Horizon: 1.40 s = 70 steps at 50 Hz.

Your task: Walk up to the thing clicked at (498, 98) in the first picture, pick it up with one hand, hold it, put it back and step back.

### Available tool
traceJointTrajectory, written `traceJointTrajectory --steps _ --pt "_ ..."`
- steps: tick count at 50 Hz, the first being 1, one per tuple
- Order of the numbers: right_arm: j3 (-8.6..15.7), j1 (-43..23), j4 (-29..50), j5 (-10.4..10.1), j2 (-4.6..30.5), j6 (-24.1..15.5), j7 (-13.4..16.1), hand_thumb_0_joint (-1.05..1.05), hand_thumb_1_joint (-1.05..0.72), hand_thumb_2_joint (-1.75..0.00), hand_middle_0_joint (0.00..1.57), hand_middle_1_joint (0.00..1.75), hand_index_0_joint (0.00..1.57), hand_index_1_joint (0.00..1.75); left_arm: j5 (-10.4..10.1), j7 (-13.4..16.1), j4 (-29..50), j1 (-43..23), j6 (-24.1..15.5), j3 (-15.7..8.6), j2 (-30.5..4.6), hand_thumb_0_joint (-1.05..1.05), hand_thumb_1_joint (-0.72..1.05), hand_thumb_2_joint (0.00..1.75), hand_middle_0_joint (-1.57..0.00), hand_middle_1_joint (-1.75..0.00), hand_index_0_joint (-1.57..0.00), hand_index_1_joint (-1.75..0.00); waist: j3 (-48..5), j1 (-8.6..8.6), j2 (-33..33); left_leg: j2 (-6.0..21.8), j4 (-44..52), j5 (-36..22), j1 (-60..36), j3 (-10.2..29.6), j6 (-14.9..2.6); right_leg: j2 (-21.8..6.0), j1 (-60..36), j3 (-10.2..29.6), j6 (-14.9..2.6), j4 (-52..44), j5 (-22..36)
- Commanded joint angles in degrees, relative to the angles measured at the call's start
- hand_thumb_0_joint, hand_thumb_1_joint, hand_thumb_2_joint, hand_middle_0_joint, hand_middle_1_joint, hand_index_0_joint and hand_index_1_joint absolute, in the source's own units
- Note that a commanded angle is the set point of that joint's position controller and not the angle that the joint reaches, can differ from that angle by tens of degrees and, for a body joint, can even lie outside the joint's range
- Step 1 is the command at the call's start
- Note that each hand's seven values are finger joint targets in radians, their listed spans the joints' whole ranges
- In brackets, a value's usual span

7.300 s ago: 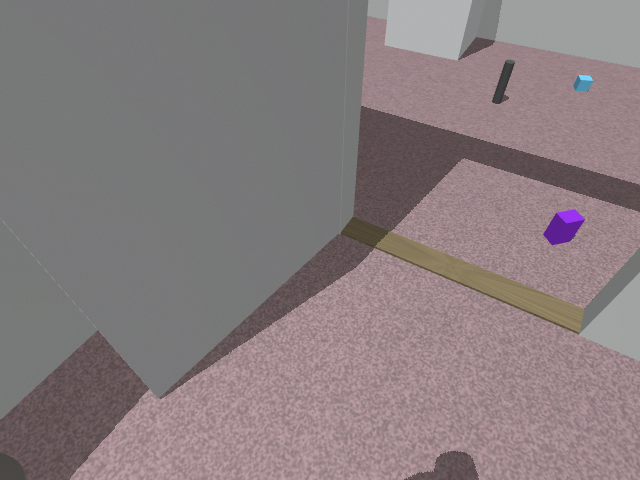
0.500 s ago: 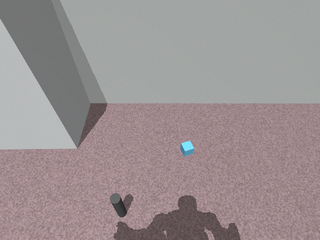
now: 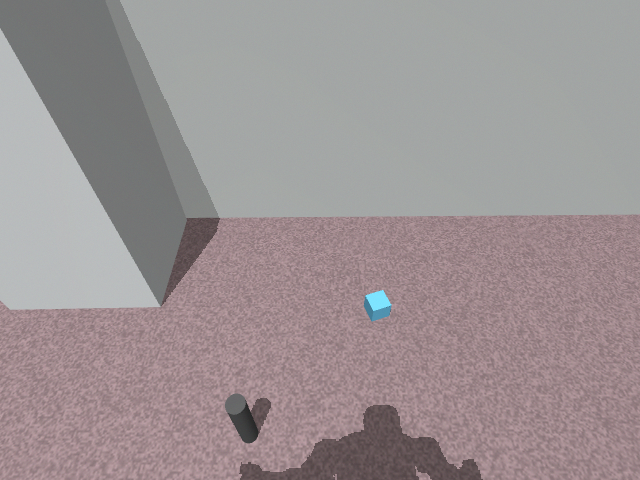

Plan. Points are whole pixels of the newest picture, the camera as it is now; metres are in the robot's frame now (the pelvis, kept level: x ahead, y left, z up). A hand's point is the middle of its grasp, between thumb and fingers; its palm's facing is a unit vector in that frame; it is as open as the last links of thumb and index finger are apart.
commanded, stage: walk up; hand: left
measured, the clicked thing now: (243, 420) +0.41 +0.24 -0.65
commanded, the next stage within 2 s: stand in 0.36 s
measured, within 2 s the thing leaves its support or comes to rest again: neither
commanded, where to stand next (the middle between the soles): +0.03 -0.01 m, yaw +0 degrees
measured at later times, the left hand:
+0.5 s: hand out of the picture +0.10 +0.26 -0.15, palm faces -0.01 -0.94 -0.34, open 7.4 cm
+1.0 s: hand out of the picture +0.06 +0.25 -0.15, palm faces -0.02 -0.94 -0.33, open 7.4 cm
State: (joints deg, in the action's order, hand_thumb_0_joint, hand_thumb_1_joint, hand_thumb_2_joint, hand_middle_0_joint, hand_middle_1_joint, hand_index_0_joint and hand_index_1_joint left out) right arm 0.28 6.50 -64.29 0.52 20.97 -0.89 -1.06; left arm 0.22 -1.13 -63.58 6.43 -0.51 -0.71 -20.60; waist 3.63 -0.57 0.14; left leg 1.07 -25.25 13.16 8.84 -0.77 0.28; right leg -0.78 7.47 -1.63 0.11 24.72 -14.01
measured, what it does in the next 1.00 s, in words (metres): stands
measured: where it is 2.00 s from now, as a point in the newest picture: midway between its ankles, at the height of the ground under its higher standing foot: outside the picture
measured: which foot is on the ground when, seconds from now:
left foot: down 0.00-1.00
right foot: down 0.00-1.00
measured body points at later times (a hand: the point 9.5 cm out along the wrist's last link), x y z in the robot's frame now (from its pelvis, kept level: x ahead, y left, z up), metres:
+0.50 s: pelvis +0.00 +0.00 +0.01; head +0.02 +0.00 +0.46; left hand +0.10 +0.31 -0.12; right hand +0.09 -0.30 -0.13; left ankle +0.01 +0.12 -0.74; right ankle +0.00 -0.12 -0.74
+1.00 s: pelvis -0.02 +0.00 +0.01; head -0.01 +0.00 +0.46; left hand +0.06 +0.30 -0.13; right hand +0.06 -0.30 -0.13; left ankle +0.01 +0.12 -0.74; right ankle +0.00 -0.12 -0.74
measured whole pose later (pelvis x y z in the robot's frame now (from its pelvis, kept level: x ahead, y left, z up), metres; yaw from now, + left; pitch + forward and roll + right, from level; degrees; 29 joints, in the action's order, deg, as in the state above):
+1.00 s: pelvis -0.02 +0.00 +0.01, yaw +0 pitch -3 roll +0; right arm 0.5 5.4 -66.8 0.6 19.9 -0.5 -1.0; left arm 0.4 -0.7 -65.6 5.9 -0.5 0.0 -19.9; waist 2.9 0.1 0.1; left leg 1.1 -17.6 7.6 7.4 -1.0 0.6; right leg -0.6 6.4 -1.4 0.3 17.5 -8.6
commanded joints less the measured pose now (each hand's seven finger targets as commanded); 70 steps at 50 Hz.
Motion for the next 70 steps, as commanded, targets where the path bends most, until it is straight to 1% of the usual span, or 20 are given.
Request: traceJointTrajectory --steps 1,4,6,17,18,19,22,27,33,37,40,43,50,52,56,59,62,65,66,70 --pt "2.35 -3.12 3.69 0.15 12.19 -1.57 1.16 0.0 -0.9 -0.9 0.2 0.3 0.2 0.3 0.1 1.08 3.58 -3.94 -1.48 -2.3 -12.75 0.0 0.9 0.9 -0.2 -0.3 -0.2 -0.3 -4.68 0.54 0.23 4.96 5.11 -6.13 -1.72 4.85 -3.09 -5.58 0.18 6.2 -2.56 -5.73 5.62" --pt "2.46 -2.88 3.31 0.18 12.46 -1.7 1.33 0.0 -0.9 -0.9 0.2 0.3 0.2 0.3 0.02 1.1 3.42 -4.03 -1.38 -2.17 -12.13 0.0 0.9 0.9 -0.2 -0.3 -0.2 -0.3 -5.33 0.45 1.53 5.76 6.55 -7.5 -1.19 5.78 -3.24 -5.07 -1.65 5.14 -2.2 -4.74 7.66" --pt "2.59 -3.1 3.42 0.12 12.81 -1.64 1.38 0.0 -0.9 -0.9 0.2 0.3 0.2 0.3 0.07 1.13 3.11 -3.52 -1.31 -2.23 -12.2 0.0 0.9 0.9 -0.2 -0.3 -0.2 -0.3 -4.78 0.28 1.76 5.81 6.62 -7.3 -1.0 5.85 -3.53 -4.48 -1.32 4.6 -2.13 -4.35 6.98" --pt "2.68 -2.69 3.65 0.07 12.26 -1.43 1.47 0.0 -0.9 -0.9 0.2 0.3 0.2 0.3 0.27 1.28 2.9 -3.62 -1.29 -2.27 -12.01 0.0 0.9 0.9 -0.2 -0.3 -0.2 -0.3 -4.79 0.75 -0.1 5.39 5.41 -9.48 -1.79 4.66 -3.31 -5.21 -1.55 5.21 -2.3 -5.52 9.3" --pt "2.2 -5.37 3.8 -0.28 11.17 -1.3 1.66 0.0 -0.9 -0.9 0.2 0.3 0.2 0.3 -0.13 1.47 2.7 -5.29 -1.36 -1.6 -11.31 0.0 0.9 0.9 -0.2 -0.3 -0.2 -0.3 -2.78 0.65 -0.55 7.0 7.2 -17.79 -1.67 5.9 -1.97 -6.78 -0.77 5.92 -1.74 -6.4 16.43" --pt "2.19 -4.78 3.73 -0.38 11.27 -1.28 1.73 0.0 -0.9 -0.9 0.2 0.3 0.2 0.3 -0.25 1.52 2.73 -4.99 -1.31 -1.7 -11.35 0.0 0.9 0.9 -0.2 -0.3 -0.2 -0.3 -4.27 0.82 -0.18 7.06 7.19 -20.32 -3.44 5.5 -1.48 -6.69 -1.4 5.67 -1.43 -6.41 18.26" --pt "2.21 -4.64 3.08 -0.37 11.66 -1.29 1.84 0.0 -0.9 -0.9 0.2 0.3 0.2 0.3 -0.27 1.67 2.18 -4.46 -1.26 -1.69 -11.47 0.0 0.9 0.9 -0.2 -0.3 -0.2 -0.3 -6.01 0.81 0.12 7.31 7.61 -21.32 -5.25 5.23 -1.24 -6.76 -3.26 5.35 -1.19 -6.57 19.33" --pt "2.08 -5.54 2.58 -0.3 11.2 -1.03 1.65 0.0 -0.9 -0.9 0.2 0.3 0.2 0.3 -0.1 1.65 1.85 -4.85 -1.42 -1.48 -11.42 0.0 0.9 0.9 -0.2 -0.3 -0.2 -0.3 -8.26 0.94 -0.12 7.29 8.62 -18.37 -6.81 4.67 -0.97 -6.96 -4.07 5.54 -0.93 -8.28 17.3" --pt "1.85 -5.82 1.88 -0.1 10.92 -0.86 1.35 0.0 -0.9 -0.9 0.2 0.3 0.2 0.3 0.02 1.6 1.51 -5.42 -1.36 -1.23 -11.44 0.0 0.9 0.9 -0.2 -0.3 -0.2 -0.3 -5.75 1.1 0.41 6.81 10.78 -10.35 -4.4 4.71 -0.62 -6.87 -2.19 5.96 -0.69 -10.47 10.09" --pt "2.08 -6.27 1.91 -0.11 11.09 -0.97 1.28 0.0 -0.9 -0.9 0.2 0.3 0.2 0.3 0.25 1.61 1.44 -4.93 -1.51 -1.24 -11.41 0.0 0.9 0.9 -0.2 -0.3 -0.2 -0.3 -6.89 0.91 0.13 7.28 10.22 -11.82 -5.55 4.85 -1.06 -7.17 -1.99 5.96 -0.76 -10.33 11.4" --pt "2.19 -5.86 1.68 0.01 10.84 -0.92 1.17 0.0 -0.9 -0.9 0.2 0.3 0.2 0.3 0.18 1.68 1.51 -5.27 -1.55 -1.19 -11.61 0.0 0.9 0.9 -0.2 -0.3 -0.2 -0.3 -5.79 1.11 -0.69 7.02 10.49 -10.46 -4.51 5.02 -0.94 -7.1 -1.47 5.94 -0.79 -10.68 9.86" --pt "2.05 -5.35 1.33 0.08 10.81 -0.89 1.07 0.0 -0.9 -0.9 0.2 0.3 0.2 0.3 0.12 1.52 1.28 -4.71 -1.43 -1.24 -11.55 0.0 0.9 0.9 -0.2 -0.3 -0.2 -0.3 -3.7 0.91 0.5 6.54 11.51 -4.51 -2.36 5.23 -0.89 -6.92 -0.23 6.38 -0.75 -11.78 4.12" --pt "2.33 -4.07 1.19 0.3 10.83 -0.78 0.88 0.0 -0.9 -0.9 0.2 0.3 0.2 0.3 0.46 1.4 1.57 -3.62 -1.39 -1.23 -11.85 0.0 0.9 0.9 -0.2 -0.3 -0.2 -0.3 -3.14 0.87 -0.98 6.23 11.04 -1.74 -1.61 5.47 -1.08 -6.87 1.79 6.87 -0.96 -12.33 -0.86" --pt "2.31 -3.36 1.19 0.24 10.78 -0.81 0.94 0.0 -0.9 -0.9 0.2 0.3 0.2 0.3 0.32 1.36 1.64 -3.72 -1.29 -1.34 -12.11 0.0 0.9 0.9 -0.2 -0.3 -0.2 -0.3 -3.65 1.14 -0.28 6.35 11.33 -1.92 -2.04 5.74 -1.05 -6.75 1.91 6.82 -1.11 -11.61 -0.57" --pt "2.36 -3.58 1.31 0.32 11.0 -1.04 1.02 0.0 -0.9 -0.9 0.2 0.3 0.2 0.3 0.23 1.34 1.81 -3.31 -1.36 -1.25 -11.67 0.0 0.9 0.9 -0.2 -0.3 -0.2 -0.3 -5.12 0.86 0.63 6.81 11.19 -5.64 -2.0 5.96 -1.12 -6.73 -0.06 6.31 -1.35 -10.3 4.36" --pt "2.19 -3.17 1.1 0.11 11.02 -0.88 1.05 0.0 -0.9 -0.9 0.2 0.3 0.2 0.3 0.21 1.28 1.52 -2.36 -1.33 -1.08 -11.45 0.0 0.9 0.9 -0.2 -0.3 -0.2 -0.3 -3.95 0.75 0.2 6.39 11.11 -3.4 -1.76 5.86 -1.08 -6.56 1.09 6.56 -1.12 -10.96 2.23" --pt "2.19 -3.24 1.37 0.09 11.09 -0.95 1.11 0.0 -0.9 -0.9 0.2 0.3 0.2 0.3 0.36 1.41 1.83 -2.66 -1.33 -1.19 -11.82 0.0 0.9 0.9 -0.2 -0.3 -0.2 -0.3 -5.26 0.75 0.06 6.78 10.81 -7.02 -2.85 5.87 -1.25 -6.81 0.11 6.23 -1.35 -10.03 5.59" --pt "1.94 -2.05 1.05 0.15 10.96 -0.97 1.13 0.0 -0.9 -0.9 0.2 0.3 0.2 0.3 0.1 1.33 1.67 -2.46 -1.4 -1.14 -11.72 0.0 0.9 0.9 -0.2 -0.3 -0.2 -0.3 -4.56 0.92 -0.18 6.64 10.94 -6.66 -2.59 5.76 -1.16 -6.84 0.21 6.51 -1.25 -10.3 5.29" --pt "2.05 -2.81 1.37 0.08 11.16 -0.94 1.13 0.0 -0.9 -0.9 0.2 0.3 0.2 0.3 0.25 1.42 1.81 -2.23 -1.4 -1.03 -11.65 0.0 0.9 0.9 -0.2 -0.3 -0.2 -0.3 -4.92 0.75 -0.24 6.81 10.45 -8.35 -2.94 5.72 -1.21 -6.95 -0.24 6.17 -1.3 -10.1 6.67" --pt "1.92 -2.51 1.25 0.02 11.29 -0.88 1.16 0.0 -0.9 -0.9 0.2 0.3 0.2 0.3 0.33 1.41 1.75 -2.03 -1.35 -0.99 -11.61 0.0 0.9 0.9 -0.2 -0.3 -0.2 -0.3 -3.91 0.78 0.01 6.67 10.65 -6.57 -2.39 5.69 -1.16 -6.77 0.49 6.17 -1.13 -10.57 5.0"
